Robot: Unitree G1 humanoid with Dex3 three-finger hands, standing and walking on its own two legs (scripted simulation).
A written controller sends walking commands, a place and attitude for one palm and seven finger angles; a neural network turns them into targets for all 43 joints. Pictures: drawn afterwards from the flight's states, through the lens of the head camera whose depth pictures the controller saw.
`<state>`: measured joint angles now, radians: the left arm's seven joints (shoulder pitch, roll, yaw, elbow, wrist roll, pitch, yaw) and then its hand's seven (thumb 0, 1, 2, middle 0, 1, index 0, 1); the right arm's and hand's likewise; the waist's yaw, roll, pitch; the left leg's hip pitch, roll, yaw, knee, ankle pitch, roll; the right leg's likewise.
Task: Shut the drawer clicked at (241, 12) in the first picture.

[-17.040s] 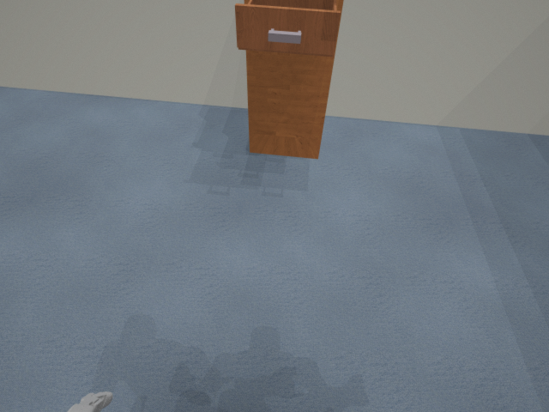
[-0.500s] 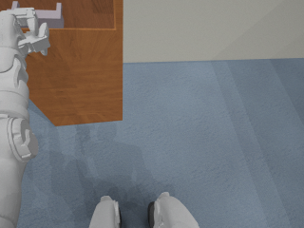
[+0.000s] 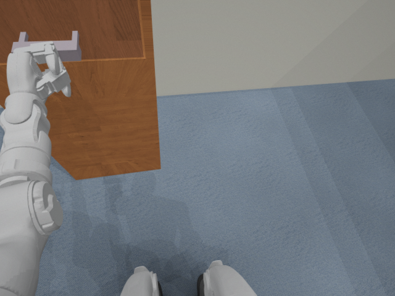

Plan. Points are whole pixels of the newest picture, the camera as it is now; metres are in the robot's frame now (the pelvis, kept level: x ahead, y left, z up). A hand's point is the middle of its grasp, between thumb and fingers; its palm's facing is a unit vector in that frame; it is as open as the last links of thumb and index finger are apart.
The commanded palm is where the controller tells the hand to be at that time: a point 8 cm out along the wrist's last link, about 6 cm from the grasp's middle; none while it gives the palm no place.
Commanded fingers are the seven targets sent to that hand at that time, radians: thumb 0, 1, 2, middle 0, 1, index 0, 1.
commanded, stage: pull the fist back off the drawer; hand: left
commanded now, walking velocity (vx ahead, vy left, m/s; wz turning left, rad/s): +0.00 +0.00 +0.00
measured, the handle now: (49, 43) +0.61 +0.24 +0.09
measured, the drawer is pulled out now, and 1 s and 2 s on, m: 0.00 0.00 0.00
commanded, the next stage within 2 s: draw the hand back to the body in 0.14 s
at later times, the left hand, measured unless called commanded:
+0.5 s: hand (42, 100) +0.45 +0.21 +0.12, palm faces +0.07 -1.00 -0.01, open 3.3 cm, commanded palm +0.41 +0.26 +0.12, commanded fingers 0.00 0.90 0.90 -1.40 -1.60 -1.40 -1.60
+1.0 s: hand out of the picture +0.30 +0.23 +0.16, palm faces +0.30 -0.92 -0.24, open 3.3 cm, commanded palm +0.26 +0.27 +0.19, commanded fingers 0.00 0.90 0.90 -1.40 -1.60 -1.40 -1.60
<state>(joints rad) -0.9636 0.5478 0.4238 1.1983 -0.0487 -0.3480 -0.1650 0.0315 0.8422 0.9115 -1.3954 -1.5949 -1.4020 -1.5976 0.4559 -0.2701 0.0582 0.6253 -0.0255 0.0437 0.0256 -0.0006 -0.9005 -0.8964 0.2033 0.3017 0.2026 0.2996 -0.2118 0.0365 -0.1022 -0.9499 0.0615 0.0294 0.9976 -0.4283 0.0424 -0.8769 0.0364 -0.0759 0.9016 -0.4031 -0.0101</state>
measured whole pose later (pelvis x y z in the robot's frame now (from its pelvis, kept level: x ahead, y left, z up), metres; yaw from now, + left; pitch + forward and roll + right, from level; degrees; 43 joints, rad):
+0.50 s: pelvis +0.05 +0.00 +0.03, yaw +0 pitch +15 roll -3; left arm -0.42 0.35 0.33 0.65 -0.21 -0.27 -0.22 0.02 0.90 0.90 -1.39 -1.59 -1.40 -1.60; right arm 0.36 -0.26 0.01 0.57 0.04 0.07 0.01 0.00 -0.90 -0.90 0.20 0.30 0.20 0.30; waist -0.08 0.04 -0.14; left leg -0.64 0.04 0.05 0.82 -0.44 0.04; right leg -0.58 0.03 -0.04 0.74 -0.41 0.00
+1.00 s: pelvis +0.02 -0.01 +0.06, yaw +2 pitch +0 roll -1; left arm 0.04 0.31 0.17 0.07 -0.09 -0.07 0.06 0.02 0.90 0.90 -1.40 -1.59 -1.40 -1.60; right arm 0.20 -0.25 0.06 0.58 0.05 -0.02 -0.07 0.01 -0.90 -0.90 0.20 0.30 0.20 0.30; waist 0.02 0.05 -0.02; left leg -0.24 0.00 0.05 0.54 -0.29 0.03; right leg -0.20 0.00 -0.05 0.50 -0.30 -0.01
